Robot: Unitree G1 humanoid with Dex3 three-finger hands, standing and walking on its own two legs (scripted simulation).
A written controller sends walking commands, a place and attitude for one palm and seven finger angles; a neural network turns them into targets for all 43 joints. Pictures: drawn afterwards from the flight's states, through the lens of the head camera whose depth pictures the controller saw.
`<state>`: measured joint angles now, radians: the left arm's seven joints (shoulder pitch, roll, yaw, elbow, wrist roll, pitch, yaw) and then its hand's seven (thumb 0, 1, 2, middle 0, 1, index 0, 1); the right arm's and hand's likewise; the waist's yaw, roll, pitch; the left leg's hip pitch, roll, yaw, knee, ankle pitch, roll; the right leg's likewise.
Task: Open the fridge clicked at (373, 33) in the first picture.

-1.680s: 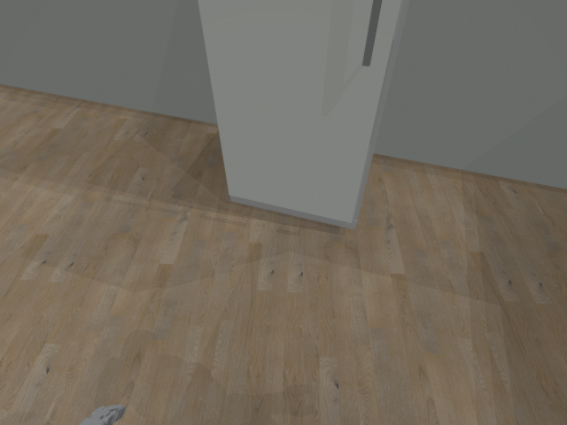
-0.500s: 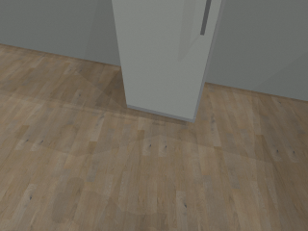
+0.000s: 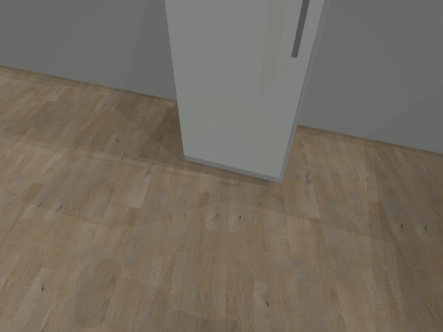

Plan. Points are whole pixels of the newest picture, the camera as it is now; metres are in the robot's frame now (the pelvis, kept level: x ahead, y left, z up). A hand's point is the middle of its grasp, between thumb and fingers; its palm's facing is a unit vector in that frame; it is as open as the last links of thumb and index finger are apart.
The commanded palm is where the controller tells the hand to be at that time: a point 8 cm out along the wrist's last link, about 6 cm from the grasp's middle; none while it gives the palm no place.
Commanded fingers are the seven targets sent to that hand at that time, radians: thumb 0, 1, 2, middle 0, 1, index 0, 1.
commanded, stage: walk to a spot facing it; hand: right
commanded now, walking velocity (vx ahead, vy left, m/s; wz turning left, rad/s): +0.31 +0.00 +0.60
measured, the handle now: out of the picture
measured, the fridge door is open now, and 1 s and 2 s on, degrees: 0 0 0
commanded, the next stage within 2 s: turn to face it in 1.26 s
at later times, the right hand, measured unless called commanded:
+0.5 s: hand out of the picture +0.11 -0.14 -0.17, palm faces -0.14 +0.98 -0.15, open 7.4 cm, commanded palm none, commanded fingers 0.00 -0.90 -0.90 0.20 0.30 0.20 0.30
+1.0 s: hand (285, 201) +0.52 -0.17 -0.17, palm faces -0.37 +0.91 -0.18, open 7.4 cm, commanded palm none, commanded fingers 0.00 -0.90 -0.90 0.20 0.30 0.20 0.30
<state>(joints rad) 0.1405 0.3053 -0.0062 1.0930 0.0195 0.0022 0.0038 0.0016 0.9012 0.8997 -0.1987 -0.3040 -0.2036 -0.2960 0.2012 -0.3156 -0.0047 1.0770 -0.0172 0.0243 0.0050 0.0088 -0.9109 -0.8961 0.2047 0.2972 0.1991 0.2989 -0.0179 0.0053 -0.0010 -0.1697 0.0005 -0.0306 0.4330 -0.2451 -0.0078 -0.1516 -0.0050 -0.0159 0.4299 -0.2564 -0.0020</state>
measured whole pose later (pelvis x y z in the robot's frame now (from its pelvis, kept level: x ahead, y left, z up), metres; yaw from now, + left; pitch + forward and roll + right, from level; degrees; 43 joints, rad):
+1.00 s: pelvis +0.35 -0.02 +0.00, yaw +27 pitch -1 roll +2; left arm 0.30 0.17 0.04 1.02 0.01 -0.06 0.04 -0.01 0.93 0.90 -0.20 -0.30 -0.20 -0.30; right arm 0.20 -0.24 -0.12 0.94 -0.03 0.05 0.02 0.01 -0.92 -0.90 0.20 0.30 0.19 0.30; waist -0.01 0.05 0.03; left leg -0.64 0.06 0.03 1.24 -0.17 -0.05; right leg -0.15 -0.05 -0.32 0.44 -0.29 -0.09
